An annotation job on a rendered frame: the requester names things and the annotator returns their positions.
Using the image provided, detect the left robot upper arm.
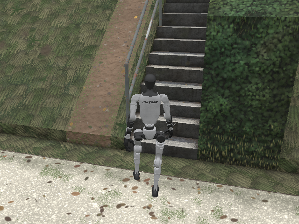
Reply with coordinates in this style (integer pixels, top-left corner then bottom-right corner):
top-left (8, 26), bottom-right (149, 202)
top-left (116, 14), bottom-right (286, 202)
top-left (129, 94), bottom-right (140, 121)

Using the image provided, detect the left robot hand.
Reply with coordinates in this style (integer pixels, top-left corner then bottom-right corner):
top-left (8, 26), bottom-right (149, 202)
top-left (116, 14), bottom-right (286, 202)
top-left (123, 138), bottom-right (135, 152)

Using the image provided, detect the robot right thigh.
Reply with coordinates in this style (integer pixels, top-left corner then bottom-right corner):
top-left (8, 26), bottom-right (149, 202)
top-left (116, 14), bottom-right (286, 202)
top-left (154, 131), bottom-right (166, 168)

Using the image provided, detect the right robot upper arm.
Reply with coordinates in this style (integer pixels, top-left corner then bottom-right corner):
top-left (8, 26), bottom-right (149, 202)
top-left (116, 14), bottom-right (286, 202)
top-left (160, 94), bottom-right (171, 119)

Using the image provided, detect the robot right forearm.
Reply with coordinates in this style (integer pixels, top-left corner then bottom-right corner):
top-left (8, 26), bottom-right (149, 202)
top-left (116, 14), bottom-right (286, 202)
top-left (166, 113), bottom-right (173, 131)

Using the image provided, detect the right robot hand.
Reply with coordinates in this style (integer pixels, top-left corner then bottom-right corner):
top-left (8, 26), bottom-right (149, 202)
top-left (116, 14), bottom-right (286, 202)
top-left (164, 129), bottom-right (173, 139)

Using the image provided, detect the robot left forearm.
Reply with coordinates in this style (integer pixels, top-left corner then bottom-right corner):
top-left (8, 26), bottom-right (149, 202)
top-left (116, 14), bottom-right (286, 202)
top-left (124, 114), bottom-right (134, 139)

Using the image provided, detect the robot right foot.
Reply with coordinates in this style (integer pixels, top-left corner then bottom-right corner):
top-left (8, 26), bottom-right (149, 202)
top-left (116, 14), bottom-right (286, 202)
top-left (152, 186), bottom-right (159, 197)

